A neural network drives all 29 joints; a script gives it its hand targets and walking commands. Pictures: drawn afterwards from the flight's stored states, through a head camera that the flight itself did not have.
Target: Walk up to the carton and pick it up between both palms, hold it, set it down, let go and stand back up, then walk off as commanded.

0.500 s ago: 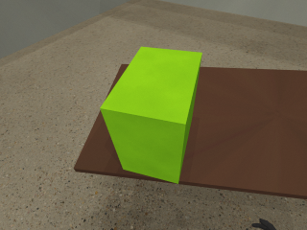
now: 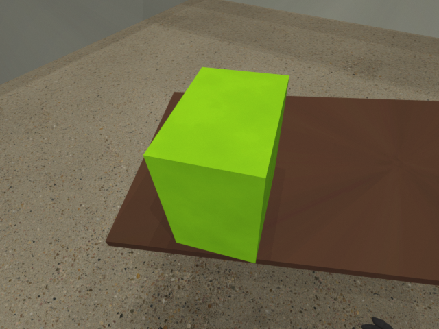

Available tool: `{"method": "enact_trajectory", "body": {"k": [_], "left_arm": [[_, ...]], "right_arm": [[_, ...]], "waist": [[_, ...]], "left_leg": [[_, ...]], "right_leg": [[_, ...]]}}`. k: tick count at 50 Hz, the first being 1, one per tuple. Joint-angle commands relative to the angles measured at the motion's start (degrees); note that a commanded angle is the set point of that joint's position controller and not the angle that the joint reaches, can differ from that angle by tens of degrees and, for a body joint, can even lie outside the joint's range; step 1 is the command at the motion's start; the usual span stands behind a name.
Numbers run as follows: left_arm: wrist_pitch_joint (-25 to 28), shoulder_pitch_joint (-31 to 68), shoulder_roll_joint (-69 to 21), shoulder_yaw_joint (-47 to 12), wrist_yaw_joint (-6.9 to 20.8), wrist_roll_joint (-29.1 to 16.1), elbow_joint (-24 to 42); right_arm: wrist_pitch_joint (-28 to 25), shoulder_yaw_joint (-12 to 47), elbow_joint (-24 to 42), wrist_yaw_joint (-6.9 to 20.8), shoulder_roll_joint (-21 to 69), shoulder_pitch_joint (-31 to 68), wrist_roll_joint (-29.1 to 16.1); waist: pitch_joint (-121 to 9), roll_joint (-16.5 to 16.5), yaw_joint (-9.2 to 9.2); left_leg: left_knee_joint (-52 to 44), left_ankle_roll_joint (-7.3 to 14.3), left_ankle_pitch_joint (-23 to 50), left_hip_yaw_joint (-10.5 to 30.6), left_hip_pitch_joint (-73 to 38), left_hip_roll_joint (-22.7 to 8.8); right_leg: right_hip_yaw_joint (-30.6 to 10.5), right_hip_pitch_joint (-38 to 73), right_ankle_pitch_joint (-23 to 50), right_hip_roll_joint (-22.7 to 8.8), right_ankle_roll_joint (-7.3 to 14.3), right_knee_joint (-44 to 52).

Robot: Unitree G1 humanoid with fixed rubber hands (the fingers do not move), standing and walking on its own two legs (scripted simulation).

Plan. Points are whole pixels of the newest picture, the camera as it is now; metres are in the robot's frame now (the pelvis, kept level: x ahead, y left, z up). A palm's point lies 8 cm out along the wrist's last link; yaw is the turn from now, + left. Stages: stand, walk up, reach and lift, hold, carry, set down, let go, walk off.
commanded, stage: walk off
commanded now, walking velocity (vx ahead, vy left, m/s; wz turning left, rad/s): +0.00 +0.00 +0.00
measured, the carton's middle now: (228, 165) +0.43 +0.02 +0.06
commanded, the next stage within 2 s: none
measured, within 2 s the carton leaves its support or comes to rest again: neither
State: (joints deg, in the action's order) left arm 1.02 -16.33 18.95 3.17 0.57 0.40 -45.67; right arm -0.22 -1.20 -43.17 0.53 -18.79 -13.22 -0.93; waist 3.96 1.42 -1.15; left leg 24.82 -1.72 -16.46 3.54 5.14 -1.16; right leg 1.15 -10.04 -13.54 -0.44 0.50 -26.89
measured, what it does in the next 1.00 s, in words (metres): walks backwards: right foot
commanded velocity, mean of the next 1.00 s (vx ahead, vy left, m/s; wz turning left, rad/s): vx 0.00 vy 0.00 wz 0.00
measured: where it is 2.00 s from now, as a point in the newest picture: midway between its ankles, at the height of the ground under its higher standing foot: outside the picture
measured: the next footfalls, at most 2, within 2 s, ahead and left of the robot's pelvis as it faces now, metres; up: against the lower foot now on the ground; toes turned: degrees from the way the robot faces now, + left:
right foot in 0.64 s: -0.06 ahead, -0.12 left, +0.00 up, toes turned +0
left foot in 1.26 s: -0.34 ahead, +0.10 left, +0.00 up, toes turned -8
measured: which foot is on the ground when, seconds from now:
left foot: down 0.00-0.62, up 0.64-1.00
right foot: down 0.00-0.48, up 0.50-0.62, down 0.64-1.00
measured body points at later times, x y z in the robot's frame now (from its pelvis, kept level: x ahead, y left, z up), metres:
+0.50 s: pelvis -0.08 -0.01 -0.04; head -0.07 -0.03 +0.41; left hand +0.00 +0.32 -0.12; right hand +0.04 -0.30 -0.16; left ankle -0.03 +0.15 -0.74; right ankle +0.01 -0.11 -0.73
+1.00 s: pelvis -0.24 -0.07 -0.01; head -0.19 -0.13 +0.43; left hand -0.18 +0.27 -0.08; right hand -0.15 -0.37 -0.17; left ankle -0.28 +0.11 -0.64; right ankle -0.10 -0.12 -0.74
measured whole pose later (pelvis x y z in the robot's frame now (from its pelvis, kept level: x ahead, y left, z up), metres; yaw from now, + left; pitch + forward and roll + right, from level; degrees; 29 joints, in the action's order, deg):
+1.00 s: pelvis -0.24 -0.07 -0.01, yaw -1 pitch -4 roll +5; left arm -0.9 -15.5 22.6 3.7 -1.2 0.7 -46.0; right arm 6.3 -1.5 -43.5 -0.7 -24.3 -14.9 -0.9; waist 9.8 3.5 -2.2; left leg 71.4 -0.2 -24.2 6.4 24.6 6.9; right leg 0.0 -23.7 -4.1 0.3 4.7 -31.3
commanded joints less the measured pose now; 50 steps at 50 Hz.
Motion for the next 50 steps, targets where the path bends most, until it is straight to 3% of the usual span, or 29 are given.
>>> {"method": "enact_trajectory", "body": {"k": [1, 2, 3, 4, 7, 8, 13, 17, 18, 19, 21, 22, 24, 25, 26, 27, 29, 30, 31, 32, 33, 34, 37, 39, 40, 43, 45, 49, 50], "left_arm": [[2.19, 3.68, 14.92, 2.73, -0.63, 0.49, -0.03], [2.47, 3.98, 12.87, 2.54, -0.73, 0.51, -0.76], [2.34, 4.9, 12.7, 2.22, -0.29, 0.38, -0.72], [2.2, 5.87, 12.32, 1.9, -0.44, 0.27, 0.0], [2.46, 4.48, 12.84, 2.25, -0.76, -0.05, -1.38], [0.84, 4.48, 17.09, 2.46, -0.84, -0.13, 1.1], [-0.16, 1.21, 16.42, 3.32, -1.29, 0.07, 3.16], [-0.9, 2.25, 17.68, 3.28, -1.3, 0.57, 4.46], [-1.0, 3.08, 17.67, 3.31, -1.35, 0.67, 4.34], [-1.27, 4.24, 17.73, 3.41, -1.26, 0.95, 4.93], [-1.92, 5.3, 17.54, 3.65, -1.23, 0.77, 5.86], [-2.18, 4.59, 16.9, 3.9, -0.83, 0.7, 4.85], [-2.69, 1.88, 15.57, 3.66, -0.86, 0.77, 4.71], [-2.91, -1.41, 15.65, 4.28, -1.08, 0.78, 3.37], [-3.03, -3.08, 16.63, 4.58, -1.2, 0.16, 3.62], [-2.78, -5.72, 16.73, 5.15, -1.06, -0.36, 2.7], [-2.25, -10.53, 16.61, 5.44, -0.83, 0.3, 0.91], [-1.66, -10.51, 16.73, 5.62, -0.62, 1.02, 1.09], [-0.93, -7.32, 19.49, 6.3, -1.36, 2.01, 1.39], [-0.3, -2.56, 20.97, 5.8, -1.76, 2.46, 3.41], [-0.49, -0.7, 22.46, 6.08, -2.2, 2.69, 3.8], [-0.54, 2.23, 22.74, 6.12, -2.34, 2.69, 4.64], [-0.44, 6.35, 19.42, 5.76, -2.77, 1.9, 6.2], [-0.18, 5.0, 18.43, 5.78, -2.95, 1.57, 5.67], [-0.14, 4.31, 18.37, 5.69, -2.96, 1.15, 6.01], [-0.03, 0.56, 16.43, 5.17, -3.15, 0.38, 5.24], [-0.42, -0.19, 17.32, 5.54, -3.24, 0.28, 5.82], [-0.86, 2.1, 18.24, 6.18, -3.07, 0.13, 5.56], [-1.2, 4.13, 18.18, 6.35, -2.94, 0.41, 5.77]], "right_arm": [[-1.97, -3.12, -0.57, -0.65, -12.0, 1.28, 2.1], [-1.87, -3.31, -1.66, -0.76, -13.41, 1.67, 2.42], [-1.76, -3.29, -1.17, -0.9, -13.85, 3.25, 2.89], [-1.81, -3.09, -1.35, -0.56, -12.77, 1.63, 2.44], [-1.62, -3.68, -1.84, -0.71, -14.02, 2.38, 2.2], [0.24, -5.23, 1.04, -0.7, -16.03, 2.25, 0.91], [1.48, -6.32, 3.71, -1.29, -14.83, -0.72, 0.8], [2.48, -6.64, 3.7, -1.19, -16.25, -0.93, 0.95], [2.79, -6.75, 3.9, -0.95, -16.14, -1.41, 1.24], [2.95, -6.74, 3.6, -0.92, -16.24, -2.11, 1.18], [3.34, -6.99, 4.19, -0.65, -17.42, -1.37, 1.97], [3.6, -7.09, 3.67, -0.61, -17.97, -1.52, 2.1], [3.64, -7.87, 4.15, -0.71, -21.33, 0.96, 2.81], [3.32, -8.15, 5.68, -0.81, -23.31, 4.39, 2.86], [2.64, -7.74, 7.31, -1.27, -23.75, 10.2, 2.69], [2.36, -7.17, 8.67, -1.68, -22.92, 13.32, 2.71], [3.06, -6.54, 8.36, -2.35, -21.21, 17.34, 2.83], [3.66, -6.4, 8.09, -2.66, -18.67, 15.28, 2.86], [4.32, -6.31, 6.14, -2.5, -15.94, 10.09, 1.49], [4.32, -6.0, 6.14, -2.57, -14.21, 6.47, 1.12], [4.9, -6.28, 5.38, -2.84, -14.47, 4.34, 1.64], [5.32, -6.51, 3.99, -2.84, -15.37, 3.73, 1.88], [5.6, -6.99, 1.03, -1.58, -17.41, 0.87, 0.67], [5.45, -7.12, 0.42, -1.58, -17.69, -0.48, 0.69], [5.33, -6.79, 0.97, -1.6, -16.8, 0.18, 0.83], [5.23, -6.84, 0.73, -1.78, -16.25, -1.04, 0.84], [5.1, -6.52, 0.94, -1.87, -15.89, -2.26, 0.37], [5.83, -6.9, -0.75, -1.18, -16.67, -6.36, 1.2], [5.78, -7.35, -1.75, -1.02, -17.31, -9.05, 1.29]], "waist": [[-4.13, 3.53, 0.68], [-5.54, 1.22, 0.46], [-6.01, 3.86, 0.44], [-3.63, -0.27, 0.97], [-6.14, 1.24, 1.2], [-0.33, 3.27, 1.84], [-9.21, 0.88, 0.71], [-5.67, -2.66, 0.9], [-4.94, 0.3, 1.45], [-3.46, -0.77, 1.76], [0.05, -0.98, 1.4], [0.92, 2.44, 1.33], [1.61, 14.82, 1.38], [3.62, 16.71, 0.62], [6.15, 16.6, -2.45], [7.1, 16.63, -4.95], [7.01, 12.65, -8.58], [5.76, 5.55, -7.05], [4.66, -12.44, -3.6], [2.44, -16.22, -0.13], [-0.88, -10.75, -0.72], [-0.16, -10.27, -0.98], [3.02, -7.28, -0.12], [0.56, -4.18, -0.26], [-0.11, -3.41, -0.29], [-6.84, -1.73, -1.53], [-9.09, -3.05, -2.12], [-6.36, -6.11, -0.5], [-7.14, -7.29, 0.37]], "left_leg": [[-4.2, 3.56, 11.2, 2.79, 3.94, -4.29], [-4.79, 3.97, 11.5, 1.73, 2.62, -4.96], [-4.33, 3.71, 11.48, 2.09, 2.8, -4.66], [-4.56, 4.06, 10.03, 2.51, 3.93, -5.44], [-4.05, 3.55, 14.2, 2.45, 0.4, -4.63], [2.89, 5.61, 27.39, 2.05, 6.44, -4.1], [11.83, 8.68, 31.87, 1.69, 5.83, -3.3], [18.3, 9.26, 14.7, 1.34, 10.43, -1.52], [17.91, 9.57, 11.56, 1.34, 10.54, -1.94], [16.33, 9.94, 11.72, 2.73, 9.63, -2.71], [16.81, 11.53, 3.24, 5.36, 12.43, -3.66], [14.64, 11.3, -3.63, 6.67, 14.09, -3.98], [-2.64, 16.24, -11.95, 20.62, 25.55, -14.12], [-10.42, 18.88, -14.13, 26.48, 34.73, -19.77], [-9.79, 19.44, -13.12, 26.04, 39.71, -20.71], [-7.85, 17.66, -12.47, 21.74, 44.57, -19.42], [7.06, 10.84, -9.39, 13.03, 44.65, -12.04], [19.77, 6.72, -5.35, 7.64, 36.43, -4.98], [34.68, 4.26, -11.58, 3.34, 32.82, 4.83], [41.42, 2.95, -15.68, 3.62, 30.12, 7.14], [44.79, 2.76, -17.87, 8.91, 26.87, 8.62], [49.05, 3.61, -15.67, 10.29, 26.76, 9.11], [51.43, 2.33, -5.56, 10.2, 27.11, 8.68], [49.73, 1.31, -3.64, 9.33, 27.03, 9.83], [50.76, 0.99, -3.66, 9.54, 27.67, 9.93], [47.44, 0.54, -5.03, 9.66, 27.74, 9.72], [47.57, 0.54, -6.29, 9.73, 26.5, 9.38], [46.45, 0.91, -6.71, 6.3, 20.23, 9.53], [43.81, 0.7, -8.03, 5.28, 18.43, 8.72]], "right_leg": [[-5.71, 2.29, 10.17, -6.23, 3.0, 4.65], [-5.88, 3.35, 12.09, -5.91, 2.93, 4.93], [-5.92, 2.12, 13.61, -6.24, 2.82, 4.87], [-6.02, 0.67, 12.8, -6.5, 2.92, 5.22], [-6.34, 1.34, 12.81, -6.33, 2.99, 5.81], [-6.85, -2.48, 31.81, -7.44, 4.54, -2.56], [-6.45, -0.17, 35.85, -7.53, 7.74, -11.13], [-9.33, -6.76, 28.62, -8.9, 9.52, -10.16], [-9.32, -9.52, 24.5, -8.89, 8.99, -10.76], [-7.94, -12.28, 20.66, -7.62, 8.44, -12.7], [-9.21, -17.77, 6.7, -7.07, 8.18, -13.2], [-8.92, -19.47, -4.59, -5.64, 7.42, -13.52], [-1.32, -14.15, -20.42, 4.13, 2.47, -34.98], [-1.1, -7.53, -20.55, 6.09, 1.3, -44.99], [-4.7, -5.22, -18.14, 3.03, 1.92, -47.4], [-6.02, -1.91, -16.55, 0.83, 1.68, -48.31], [-12.29, 3.4, -14.92, -3.63, 2.0, -23.51], [-15.86, -0.83, -13.16, -5.53, 1.96, -7.53], [-26.5, -3.22, 1.22, -11.92, 1.89, 4.1], [-28.11, -6.34, 18.45, -14.63, 2.73, 2.69], [-31.15, -9.4, 18.45, -17.54, 3.76, 4.51], [-32.06, -13.23, 7.51, -17.28, 3.16, 8.1], [-25.28, -13.22, -15.21, -11.79, -0.19, 10.31], [-24.37, -6.66, -13.43, -11.12, -1.58, 10.32], [-23.96, -4.39, -9.49, -12.09, 0.41, 9.83], [-23.94, 7.37, -0.88, -12.41, 0.84, 7.43], [-23.8, 8.36, -2.5, -13.97, 2.73, 7.15], [-21.7, -1.22, -18.44, -12.74, 1.7, 13.42], [-21.34, -1.87, -19.68, -13.08, 3.94, 13.87]]}}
